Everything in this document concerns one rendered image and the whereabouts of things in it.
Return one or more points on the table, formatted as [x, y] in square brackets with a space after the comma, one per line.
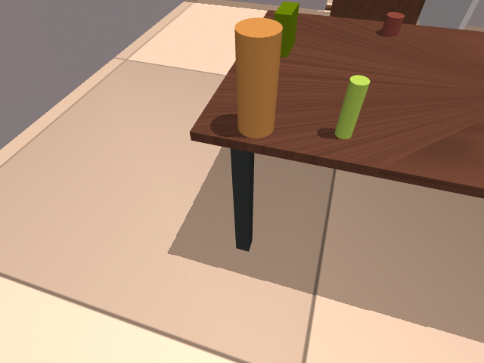
[421, 122]

